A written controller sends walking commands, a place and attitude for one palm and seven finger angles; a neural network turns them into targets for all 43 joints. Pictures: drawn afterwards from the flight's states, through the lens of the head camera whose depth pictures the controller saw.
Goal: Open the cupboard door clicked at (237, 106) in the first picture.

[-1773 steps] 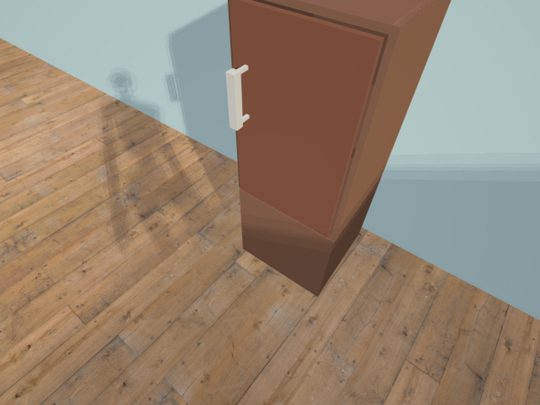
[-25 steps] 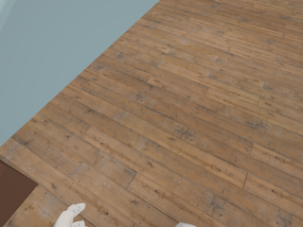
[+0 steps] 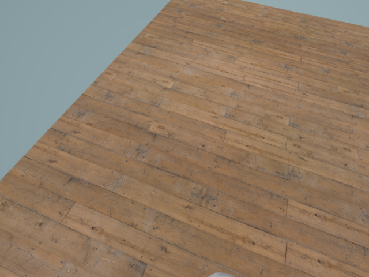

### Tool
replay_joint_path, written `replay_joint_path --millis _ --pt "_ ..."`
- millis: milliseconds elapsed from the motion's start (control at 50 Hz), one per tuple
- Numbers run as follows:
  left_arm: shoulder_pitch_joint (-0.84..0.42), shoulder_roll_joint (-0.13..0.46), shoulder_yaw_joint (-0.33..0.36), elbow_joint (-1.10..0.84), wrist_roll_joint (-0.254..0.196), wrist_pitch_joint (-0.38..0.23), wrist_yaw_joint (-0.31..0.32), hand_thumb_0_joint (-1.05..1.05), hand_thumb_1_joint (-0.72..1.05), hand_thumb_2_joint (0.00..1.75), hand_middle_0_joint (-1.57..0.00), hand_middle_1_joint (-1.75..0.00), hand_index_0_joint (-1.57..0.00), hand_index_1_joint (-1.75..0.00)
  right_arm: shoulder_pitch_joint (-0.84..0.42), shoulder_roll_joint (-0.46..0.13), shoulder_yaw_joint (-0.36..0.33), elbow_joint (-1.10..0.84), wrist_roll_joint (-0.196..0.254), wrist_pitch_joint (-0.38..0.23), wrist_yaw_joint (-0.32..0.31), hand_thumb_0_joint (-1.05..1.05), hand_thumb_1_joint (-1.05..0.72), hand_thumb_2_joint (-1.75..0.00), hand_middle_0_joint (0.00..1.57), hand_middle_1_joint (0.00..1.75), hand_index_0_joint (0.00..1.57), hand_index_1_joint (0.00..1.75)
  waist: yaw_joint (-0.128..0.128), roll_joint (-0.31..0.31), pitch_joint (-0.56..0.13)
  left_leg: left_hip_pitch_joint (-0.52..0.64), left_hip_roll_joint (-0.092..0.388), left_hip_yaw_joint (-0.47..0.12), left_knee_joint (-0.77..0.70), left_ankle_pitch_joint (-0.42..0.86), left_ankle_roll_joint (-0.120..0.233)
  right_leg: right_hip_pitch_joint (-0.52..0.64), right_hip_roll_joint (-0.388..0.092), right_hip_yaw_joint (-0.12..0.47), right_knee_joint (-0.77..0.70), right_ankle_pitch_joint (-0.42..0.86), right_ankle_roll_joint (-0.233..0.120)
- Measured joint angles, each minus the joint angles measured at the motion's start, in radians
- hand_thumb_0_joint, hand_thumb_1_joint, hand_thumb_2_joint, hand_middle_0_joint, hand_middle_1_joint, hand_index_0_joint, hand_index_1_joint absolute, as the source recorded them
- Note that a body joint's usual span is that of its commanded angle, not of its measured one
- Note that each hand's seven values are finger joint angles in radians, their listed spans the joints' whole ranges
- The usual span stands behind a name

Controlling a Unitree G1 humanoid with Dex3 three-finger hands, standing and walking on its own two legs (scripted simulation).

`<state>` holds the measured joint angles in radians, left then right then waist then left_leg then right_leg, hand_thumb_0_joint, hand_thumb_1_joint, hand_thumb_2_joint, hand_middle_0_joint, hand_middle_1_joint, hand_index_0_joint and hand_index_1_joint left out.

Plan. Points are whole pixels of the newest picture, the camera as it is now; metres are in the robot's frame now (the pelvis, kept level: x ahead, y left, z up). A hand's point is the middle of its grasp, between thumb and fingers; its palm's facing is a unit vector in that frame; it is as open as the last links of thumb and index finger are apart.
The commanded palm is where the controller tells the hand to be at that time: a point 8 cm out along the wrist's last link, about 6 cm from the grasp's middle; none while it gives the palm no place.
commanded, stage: walk to a spot facing it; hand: left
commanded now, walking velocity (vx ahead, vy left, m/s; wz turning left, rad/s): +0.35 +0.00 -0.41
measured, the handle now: out of the picture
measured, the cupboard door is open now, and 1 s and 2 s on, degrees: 45 45 45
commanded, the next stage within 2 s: turn to face it in 0.60 s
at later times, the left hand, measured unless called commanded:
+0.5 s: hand (155, 201) +0.33 +0.10 -0.16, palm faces -0.13 -0.97 -0.22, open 7.2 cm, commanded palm none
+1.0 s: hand (163, 153) +0.51 +0.10 -0.17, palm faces -0.01 -0.98 -0.21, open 7.3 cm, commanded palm none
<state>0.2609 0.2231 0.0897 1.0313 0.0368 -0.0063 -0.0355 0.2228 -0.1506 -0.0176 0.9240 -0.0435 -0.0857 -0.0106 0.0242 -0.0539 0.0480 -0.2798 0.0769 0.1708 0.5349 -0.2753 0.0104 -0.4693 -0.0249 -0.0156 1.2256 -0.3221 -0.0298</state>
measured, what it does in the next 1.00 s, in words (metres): walks ahead: right foot, then left foot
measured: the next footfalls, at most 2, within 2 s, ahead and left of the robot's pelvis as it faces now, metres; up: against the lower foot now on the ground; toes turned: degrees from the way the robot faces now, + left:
right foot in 0.28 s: +0.26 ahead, -0.15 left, +0.00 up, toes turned -14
left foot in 0.76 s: +0.53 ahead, +0.03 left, +0.00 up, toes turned -2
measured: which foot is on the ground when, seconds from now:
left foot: down 0.00-0.30, up 0.32-0.74, down 0.76-1.00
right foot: up 0.00-0.26, down 0.28-0.76, up 0.78-1.00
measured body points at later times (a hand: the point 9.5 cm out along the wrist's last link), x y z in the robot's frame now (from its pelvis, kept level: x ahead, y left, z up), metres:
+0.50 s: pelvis +0.23 -0.08 +0.01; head +0.26 -0.08 +0.45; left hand +0.34 +0.15 -0.14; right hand +0.19 -0.30 -0.15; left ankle +0.27 +0.08 -0.67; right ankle +0.22 -0.14 -0.74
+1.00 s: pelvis +0.44 -0.08 +0.00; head +0.47 -0.08 +0.44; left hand +0.51 +0.16 -0.16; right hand +0.46 -0.31 -0.16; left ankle +0.49 +0.03 -0.74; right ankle +0.43 -0.21 -0.71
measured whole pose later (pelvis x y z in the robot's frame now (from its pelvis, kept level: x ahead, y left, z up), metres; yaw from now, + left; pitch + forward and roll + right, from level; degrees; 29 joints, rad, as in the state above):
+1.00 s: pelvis +0.44 -0.08 +0.00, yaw -3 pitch +1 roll +0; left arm 0.20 0.17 0.06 1.00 0.02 -0.01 0.01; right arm 0.23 -0.17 -0.03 1.02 -0.03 0.00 -0.01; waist 0.00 0.00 0.06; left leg -0.35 0.00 0.04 0.54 -0.20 0.03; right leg -0.41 -0.05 -0.04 0.82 -0.40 0.03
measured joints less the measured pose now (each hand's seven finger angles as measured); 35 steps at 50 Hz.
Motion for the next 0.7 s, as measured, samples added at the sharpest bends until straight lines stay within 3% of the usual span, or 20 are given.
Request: replay_joint_path --millis 60,140,260,300,360,400,460,540,700 --pt "-0.036 -0.006 -0.002 -0.029 0.002 0.002 -0.004 0.01 0.91 0.9 -0.19 -0.3 -0.19 -0.3 0.052 -0.003 -0.012 0.041 0.008 -0.002 -0.013 0.0 -0.93 -0.9 0.2 0.3 0.21 0.3 -0.002 0.01 0.0 0.087 0.001 0.037 -0.098 0.006 0.0 -0.086 -0.034 -0.019 -0.064 0.061 0.013" --pt "-0.096 -0.017 -0.01 -0.053 0.003 0.009 -0.01 0.01 0.91 0.9 -0.19 -0.3 -0.19 -0.3 0.128 -0.02 -0.014 0.086 0.006 0.008 -0.007 0.0 -0.94 -0.9 0.2 0.3 0.21 0.3 -0.027 0.026 0.009 0.184 0.003 0.08 -0.166 -0.018 -0.018 -0.119 -0.06 -0.051 -0.294 0.127 0.013" --pt "-0.188 -0.022 -0.023 -0.075 0.0 0.0 -0.015 0.01 0.91 0.9 -0.19 -0.3 -0.19 -0.3 0.239 -0.029 -0.009 0.154 0.003 0.037 0.001 0.0 -0.92 -0.9 0.2 0.29 0.2 0.3 -0.076 0.051 0.036 0.292 0.034 0.119 -0.12 -0.138 -0.075 -0.028 -0.026 -0.105 -0.566 0.113 -0.029" --pt "-0.199 -0.016 -0.024 -0.087 0.001 -0.033 -0.01 0.01 0.91 0.9 -0.19 -0.3 -0.19 -0.3 0.268 -0.02 -0.005 0.183 0.014 0.052 0.008 0.0 -0.92 -0.9 0.2 0.29 0.2 0.3 -0.07 0.047 0.039 0.247 0.069 0.105 0.077 -0.192 -0.072 0.025 -0.011 -0.116 -0.599 0.13 -0.057" --pt "-0.187 -0.024 -0.027 -0.086 -0.017 -0.058 0.011 0.01 0.91 0.9 -0.19 -0.3 -0.19 -0.3 0.219 -0.015 -0.012 0.208 0.026 0.08 0.012 0.01 -0.91 -0.9 0.2 0.29 0.2 0.3 -0.066 0.052 0.063 0.038 0.06 -0.049 0.557 -0.204 -0.046 0.069 0.012 -0.119 -0.55 0.053 -0.062" --pt "-0.152 -0.033 -0.033 -0.069 -0.021 -0.056 0.023 0.0 0.91 0.9 -0.19 -0.3 -0.19 -0.3 0.17 -0.014 -0.02 0.197 0.022 0.083 0.01 0.01 -0.91 -0.9 0.2 0.29 0.2 0.3 -0.068 0.054 0.057 -0.077 0.059 -0.087 0.659 -0.134 -0.043 0.132 0.032 -0.115 -0.618 0.056 -0.053" --pt "-0.089 -0.041 -0.02 -0.034 -0.025 -0.06 0.043 0.0 0.93 0.9 -0.2 -0.3 -0.2 -0.3 0.103 -0.003 -0.025 0.155 0.016 0.076 0.012 0.01 -0.91 -0.9 0.2 0.29 0.2 0.3 -0.071 0.048 0.028 -0.197 0.07 -0.102 0.585 -0.058 -0.05 0.219 0.056 -0.105 -0.74 0.079 -0.061" --pt "-0.02 -0.033 -0.023 0.01 -0.02 -0.067 0.038 -0.01 0.95 0.9 -0.2 -0.3 -0.2 -0.3 0.033 0.002 -0.033 0.112 0.012 0.07 0.013 0.01 -0.93 -0.9 0.2 0.29 0.2 0.3 -0.056 0.05 -0.006 -0.278 0.073 -0.103 0.424 0.034 -0.057 0.32 0.075 -0.096 -0.853 0.083 -0.062" --pt "0.091 -0.06 -0.048 0.086 -0.014 -0.069 0.036 0.0 0.92 0.9 -0.2 -0.3 -0.2 -0.3 -0.082 -0.03 -0.032 0.084 0.02 0.06 0.034 0.01 -0.93 -0.9 0.19 0.29 0.2 0.3 -0.001 0.036 0.002 -0.231 0.027 -0.069 0.137 0.089 -0.031 0.488 0.067 -0.086 -0.891 -0.027 -0.023"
